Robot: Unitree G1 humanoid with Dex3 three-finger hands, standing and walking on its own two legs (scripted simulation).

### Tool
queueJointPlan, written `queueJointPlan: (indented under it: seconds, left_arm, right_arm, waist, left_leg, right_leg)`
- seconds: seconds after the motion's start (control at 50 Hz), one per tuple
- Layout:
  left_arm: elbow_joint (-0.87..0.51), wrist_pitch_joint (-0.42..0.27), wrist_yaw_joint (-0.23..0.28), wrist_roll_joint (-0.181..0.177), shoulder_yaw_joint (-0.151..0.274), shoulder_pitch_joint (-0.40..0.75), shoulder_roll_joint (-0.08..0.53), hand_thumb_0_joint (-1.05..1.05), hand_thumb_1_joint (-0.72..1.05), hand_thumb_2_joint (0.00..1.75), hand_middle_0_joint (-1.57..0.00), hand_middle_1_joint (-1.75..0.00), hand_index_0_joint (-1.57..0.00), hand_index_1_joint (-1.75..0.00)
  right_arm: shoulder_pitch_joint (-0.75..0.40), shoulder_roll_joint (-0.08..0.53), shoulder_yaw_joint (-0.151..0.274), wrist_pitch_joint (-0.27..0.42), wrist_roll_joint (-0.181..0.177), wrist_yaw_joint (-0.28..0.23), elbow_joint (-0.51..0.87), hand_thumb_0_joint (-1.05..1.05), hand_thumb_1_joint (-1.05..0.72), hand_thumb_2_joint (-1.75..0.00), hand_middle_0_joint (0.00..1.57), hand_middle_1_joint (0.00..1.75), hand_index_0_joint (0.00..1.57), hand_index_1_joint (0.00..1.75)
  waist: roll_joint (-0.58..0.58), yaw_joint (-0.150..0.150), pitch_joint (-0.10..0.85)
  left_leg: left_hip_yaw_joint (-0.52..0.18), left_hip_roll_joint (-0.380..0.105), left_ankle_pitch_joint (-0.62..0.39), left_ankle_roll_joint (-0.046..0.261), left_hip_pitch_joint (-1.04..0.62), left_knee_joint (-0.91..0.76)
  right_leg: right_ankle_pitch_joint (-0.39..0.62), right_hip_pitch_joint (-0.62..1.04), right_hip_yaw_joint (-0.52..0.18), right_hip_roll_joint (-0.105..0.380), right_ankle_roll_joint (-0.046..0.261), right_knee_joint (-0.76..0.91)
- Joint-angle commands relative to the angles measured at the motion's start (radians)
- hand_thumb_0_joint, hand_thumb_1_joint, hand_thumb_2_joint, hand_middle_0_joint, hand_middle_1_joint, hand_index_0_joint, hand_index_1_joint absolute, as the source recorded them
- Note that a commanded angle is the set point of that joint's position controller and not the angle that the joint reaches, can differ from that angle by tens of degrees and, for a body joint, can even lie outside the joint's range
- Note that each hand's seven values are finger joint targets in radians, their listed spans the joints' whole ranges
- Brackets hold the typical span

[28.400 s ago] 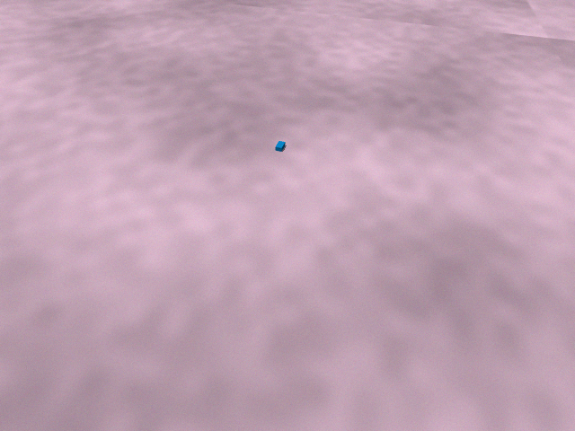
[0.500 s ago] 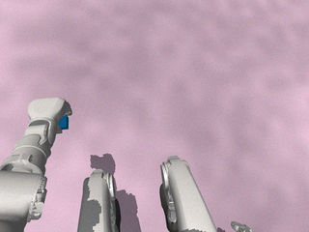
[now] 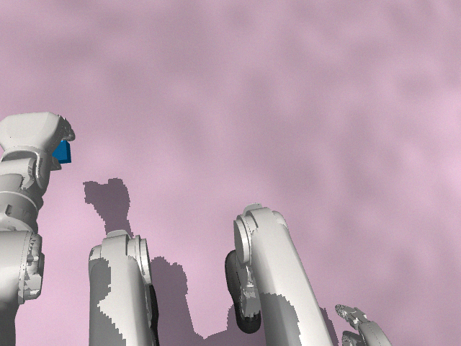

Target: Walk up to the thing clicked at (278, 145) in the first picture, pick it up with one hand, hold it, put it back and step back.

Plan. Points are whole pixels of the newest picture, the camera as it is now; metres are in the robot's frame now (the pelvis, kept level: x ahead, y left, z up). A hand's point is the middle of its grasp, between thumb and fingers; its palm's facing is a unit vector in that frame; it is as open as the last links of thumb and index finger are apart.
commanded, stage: crouch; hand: left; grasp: from above
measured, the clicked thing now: (50, 153) +0.48 +0.25 -0.21
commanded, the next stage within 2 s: lower in 0.62 s
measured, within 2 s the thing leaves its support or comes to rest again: rests again in 1.96 s
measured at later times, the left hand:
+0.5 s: hand (56, 154) +0.49 +0.24 -0.23, palm faces -0.47 -0.01 -0.88, open 6.6 cm
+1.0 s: hand (63, 160) +0.49 +0.25 -0.27, palm faces -0.50 -0.03 -0.87, open 6.6 cm
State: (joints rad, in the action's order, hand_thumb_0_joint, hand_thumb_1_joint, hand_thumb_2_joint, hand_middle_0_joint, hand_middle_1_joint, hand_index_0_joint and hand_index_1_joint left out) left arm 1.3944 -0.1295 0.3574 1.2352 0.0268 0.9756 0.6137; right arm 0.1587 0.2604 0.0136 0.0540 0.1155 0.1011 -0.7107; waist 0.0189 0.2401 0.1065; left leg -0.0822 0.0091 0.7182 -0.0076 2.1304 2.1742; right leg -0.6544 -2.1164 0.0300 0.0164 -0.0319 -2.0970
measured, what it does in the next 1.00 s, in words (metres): lowers itself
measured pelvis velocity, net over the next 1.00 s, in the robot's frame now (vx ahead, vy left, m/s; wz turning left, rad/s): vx -0.01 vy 0.00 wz -0.07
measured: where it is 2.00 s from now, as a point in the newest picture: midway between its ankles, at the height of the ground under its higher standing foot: (197, 321)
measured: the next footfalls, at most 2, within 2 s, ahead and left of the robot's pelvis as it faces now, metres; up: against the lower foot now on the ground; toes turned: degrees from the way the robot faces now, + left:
none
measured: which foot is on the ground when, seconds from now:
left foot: down 0.00-1.00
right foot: down 0.00-1.00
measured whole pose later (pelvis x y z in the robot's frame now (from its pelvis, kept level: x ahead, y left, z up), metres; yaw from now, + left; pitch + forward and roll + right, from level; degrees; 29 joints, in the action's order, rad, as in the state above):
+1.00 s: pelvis -0.01 +0.00 -0.08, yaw -4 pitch +35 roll -9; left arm 1.60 -0.20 0.42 1.31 0.07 1.10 0.80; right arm 0.18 0.29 -0.12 0.08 0.17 0.15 -0.70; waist -0.02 0.33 -0.01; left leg -0.14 0.02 0.72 -0.01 2.34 2.44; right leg -0.63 -2.29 0.07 0.01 -0.05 -2.31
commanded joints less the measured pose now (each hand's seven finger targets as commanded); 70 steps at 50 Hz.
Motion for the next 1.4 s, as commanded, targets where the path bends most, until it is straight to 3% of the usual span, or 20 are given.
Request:
queueJointPlan:
  seconds: [0.0, 0.16, 0.32, 0.5, 0.62, 0.66, 0.68, 0.7, 0.74, 0.8, 0.84, 0.92, 0.96, 1.06, 1.16, 1.18, 1.2, 1.3, 1.34, 1.38]
  left_arm:
    - [-0.143, -0.021, 0.038, 0.005, 0.047, 0.359, 0.26, 0.0, 0.84, 0.1, -1.2, -0.07, -1.23, -0.04]
    - [-0.078, -0.043, 0.077, 0.041, 0.06, 0.405, 0.3, 0.0, 0.84, 0.09, -1.2, -0.06, -1.23, -0.03]
    - [-0.035, -0.043, 0.085, 0.039, 0.058, 0.463, 0.341, 0.0, 0.83, 0.05, -1.19, -0.05, -1.22, -0.02]
    - [0.025, -0.04, 0.082, 0.047, 0.045, 0.432, 0.342, 0.0, 0.82, 0.08, -1.2, -0.04, -1.22, -0.02]
    - [-0.031, -0.051, 0.079, 0.054, 0.069, 0.466, 0.404, 0.0, 0.86, 0.07, -1.24, -0.03, -1.25, -0.01]
    - [-0.036, -0.053, 0.08, 0.045, 0.067, 0.459, 0.399, 0.0, 0.89, 0.05, -1.25, -0.03, -1.27, -0.01]
    - [0.021, -0.048, 0.077, 0.056, 0.057, 0.409, 0.369, 0.0, 0.88, 0.09, -1.25, -0.04, -1.27, -0.02]
    - [-0.061, -0.056, 0.081, 0.05, 0.069, 0.476, 0.402, 0.0, 0.9, 0.06, -1.25, -0.04, -1.27, -0.02]
    - [-0.022, -0.051, 0.086, 0.049, 0.066, 0.455, 0.394, 0.0, 0.86, 0.07, -1.24, -0.02, -1.26, 0.0]
    - [0.065, -0.052, 0.087, 0.054, 0.037, 0.418, 0.35, 0.0, 0.83, 0.09, -1.23, -0.04, -1.24, -0.03]
    - [0.057, -0.057, 0.093, 0.052, 0.058, 0.445, 0.402, 0.0, 0.8, 0.07, -1.2, -0.03, -1.22, -0.02]
    - [0.061, -0.074, 0.104, 0.068, 0.051, 0.468, 0.391, 0.0, 0.85, 0.08, -1.23, -0.06, -1.25, -0.04]
    - [0.059, -0.078, 0.119, 0.077, 0.069, 0.469, 0.43, 0.0, 0.84, 0.07, -1.22, -0.05, -1.24, -0.03]
    - [0.058, -0.084, 0.158, 0.095, 0.078, 0.472, 0.45, 0.0, 0.85, 0.09, -1.22, -0.07, -1.24, -0.06]
    - [0.098, -0.068, 0.181, 0.101, 0.084, 0.477, 0.452, 0.0, 0.84, 0.08, -1.19, -0.05, -1.21, -0.03]
    - [0.091, -0.068, 0.186, 0.097, 0.08, 0.453, 0.457, 0.0, 0.82, 0.06, -1.17, -0.05, -1.2, -0.02]
    - [0.143, -0.061, 0.191, 0.087, 0.076, 0.445, 0.438, 0.0, 0.82, 0.06, -1.18, -0.05, -1.2, -0.02]
    - [0.125, -0.056, 0.202, 0.082, 0.085, 0.447, 0.464, 0.0, 0.8, 0.07, -1.17, -0.04, -1.19, -0.02]
    - [0.159, -0.057, 0.201, 0.084, 0.065, 0.463, 0.445, 0.0, 0.81, 0.05, -1.17, -0.05, -1.19, -0.02]
    - [0.131, -0.062, 0.21, 0.083, 0.112, 0.454, 0.517, 0.0, 0.82, 0.05, -1.17, -0.05, -1.2, -0.02]
  right_arm:
    - [0.248, 0.234, 0.07, 0.004, -0.001, -0.002, 0.001, 0.0, -0.9, -0.9, 0.2, 0.3, 0.2, 0.3]
    - [0.259, 0.243, 0.043, 0.003, 0.011, 0.009, -0.006, 0.0, -0.9, -0.9, 0.2, 0.3, 0.2, 0.3]
    - [0.249, 0.258, 0.017, 0.008, 0.024, 0.014, -0.013, 0.0, -0.9, -0.9, 0.2, 0.3, 0.2, 0.3]
    - [0.258, 0.272, -0.012, 0.011, 0.029, 0.021, -0.009, 0.0, -0.91, -0.9, 0.2, 0.3, 0.2, 0.3]
    - [0.268, 0.279, -0.023, 0.014, 0.033, 0.028, -0.009, 0.0, -0.91, -0.9, 0.2, 0.3, 0.2, 0.3]
    - [0.261, 0.279, -0.022, 0.014, 0.031, 0.03, -0.002, 0.0, -0.91, -0.9, 0.2, 0.3, 0.2, 0.3]
    - [0.277, 0.284, -0.024, 0.013, 0.034, 0.033, -0.006, 0.0, -0.91, -0.9, 0.2, 0.3, 0.2, 0.3]
    - [0.27, 0.287, -0.023, 0.012, 0.031, 0.032, -0.003, 0.0, -0.91, -0.9, 0.2, 0.3, 0.2, 0.3]
    - [0.266, 0.29, -0.023, 0.01, 0.03, 0.03, -0.004, 0.0, -0.9, -0.9, 0.2, 0.3, 0.2, 0.3]
    - [0.266, 0.284, -0.036, 0.01, 0.038, 0.036, -0.008, 0.0, -0.9, -0.9, 0.2, 0.3, 0.2, 0.3]
    - [0.266, 0.293, -0.041, 0.014, 0.039, 0.036, -0.006, 0.0, -0.9, -0.9, 0.2, 0.3, 0.2, 0.3]
    - [0.266, 0.297, -0.051, 0.023, 0.049, 0.041, -0.007, 0.0, -0.9, -0.9, 0.2, 0.3, 0.2, 0.3]
    - [0.261, 0.31, -0.052, 0.025, 0.049, 0.039, -0.003, 0.0, -0.91, -0.9, 0.2, 0.3, 0.2, 0.3]
    - [0.253, 0.307, -0.064, 0.033, 0.06, 0.044, 0.0, 0.0, -0.9, -0.9, 0.2, 0.3, 0.2, 0.3]
    - [0.261, 0.325, -0.074, 0.053, 0.074, 0.057, -0.003, 0.0, -0.89, -0.89, 0.2, 0.3, 0.2, 0.3]
    - [0.25, 0.32, -0.077, 0.052, 0.072, 0.059, 0.003, 0.0, -0.89, -0.89, 0.2, 0.3, 0.2, 0.3]
    - [0.252, 0.323, -0.081, 0.057, 0.075, 0.061, -0.003, 0.0, -0.89, -0.89, 0.2, 0.3, 0.2, 0.3]
    - [0.248, 0.338, -0.085, 0.069, 0.078, 0.069, 0.001, 0.0, -0.89, -0.89, 0.2, 0.3, 0.2, 0.3]
    - [0.248, 0.339, -0.1, 0.078, 0.085, 0.078, -0.003, 0.0, -0.89, -0.89, 0.2, 0.3, 0.2, 0.3]
    - [0.241, 0.362, -0.099, 0.085, 0.085, 0.08, 0.02, 0.0, -0.89, -0.89, 0.2, 0.3, 0.2, 0.3]
  waist:
    - [0.242, 0.023, 0.721]
    - [0.256, 0.04, 0.702]
    - [0.277, 0.064, 0.651]
    - [0.291, 0.08, 0.613]
    - [0.312, 0.078, 0.645]
    - [0.335, 0.073, 0.647]
    - [0.307, 0.088, 0.618]
    - [0.334, 0.08, 0.65]
    - [0.325, 0.081, 0.652]
    - [0.276, 0.111, 0.575]
    - [0.272, 0.103, 0.572]
    - [0.316, 0.122, 0.571]
    - [0.34, 0.112, 0.583]
    - [0.373, 0.115, 0.596]
    - [0.358, 0.151, 0.537]
    - [0.381, 0.129, 0.565]
    - [0.347, 0.143, 0.533]
    - [0.389, 0.145, 0.554]
    - [0.367, 0.178, 0.525]
    - [0.371, 0.161, 0.522]
  left_leg:
    - [0.044, 0.008, -0.303, 0.022, -0.505, -0.201]
    - [0.055, 0.014, -0.264, 0.03, -0.424, -0.133]
    - [0.053, 0.014, -0.174, 0.032, -0.355, -0.107]
    - [0.041, 0.014, -0.197, 0.029, -0.338, -0.07]
    - [0.052, 0.014, -0.224, 0.033, -0.308, -0.036]
    - [0.046, 0.013, -0.223, 0.027, -0.321, -0.042]
    - [0.039, 0.012, -0.227, 0.025, -0.328, -0.039]
    - [0.039, 0.011, -0.232, 0.027, -0.329, -0.037]
    - [0.038, 0.012, -0.243, 0.027, -0.327, -0.027]
    - [0.036, 0.013, -0.225, 0.033, -0.27, -0.008]
    - [0.038, 0.013, -0.223, 0.038, -0.248, 0.007]
    - [0.026, 0.011, -0.222, 0.028, -0.286, 0.006]
    - [0.019, 0.009, -0.24, 0.023, -0.311, 0.013]
    - [0.025, 0.01, -0.229, 0.024, -0.306, 0.028]
    - [0.017, 0.006, -0.229, 0.027, -0.285, 0.047]
    - [0.015, 0.004, -0.237, 0.025, -0.292, 0.036]
    - [0.012, 0.004, -0.226, 0.027, -0.278, 0.048]
    - [-0.003, -0.001, -0.27, 0.016, -0.321, 0.053]
    - [-0.006, -0.004, -0.269, 0.02, -0.299, 0.073]
    - [-0.007, -0.003, -0.284, 0.019, -0.295, 0.076]
  right_leg:
    - [0.263, 0.354, 0.069, -0.021, 0.066, 0.163]
    - [0.24, 0.312, 0.082, -0.029, 0.065, 0.118]
    - [0.165, 0.262, 0.1, -0.035, 0.068, 0.082]
    - [0.193, 0.235, 0.115, -0.037, 0.067, 0.046]
    - [0.227, 0.275, 0.114, -0.04, 0.062, 0.027]
    - [0.219, 0.255, 0.121, -0.041, 0.067, 0.015]
    - [0.224, 0.243, 0.127, -0.039, 0.065, 0.016]
    - [0.229, 0.243, 0.127, -0.04, 0.067, 0.012]
    - [0.242, 0.239, 0.127, -0.04, 0.066, 0.004]
    - [0.234, 0.235, 0.132, -0.047, 0.061, 0.005]
    - [0.233, 0.241, 0.13, -0.044, 0.059, 0.002]
    - [0.225, 0.212, 0.145, -0.048, 0.064, -0.019]
    - [0.236, 0.193, 0.15, -0.046, 0.067, -0.032]
    - [0.237, 0.202, 0.153, -0.052, 0.064, -0.041]
    - [0.245, 0.181, 0.165, -0.051, 0.06, -0.05]
    - [0.248, 0.201, 0.165, -0.056, 0.063, -0.052]
    - [0.243, 0.179, 0.169, -0.055, 0.062, -0.055]
    - [0.272, 0.177, 0.179, -0.055, 0.064, -0.073]
    - [0.282, 0.185, 0.182, -0.059, 0.061, -0.076]
    - [0.288, 0.205, 0.185, -0.057, 0.062, -0.072]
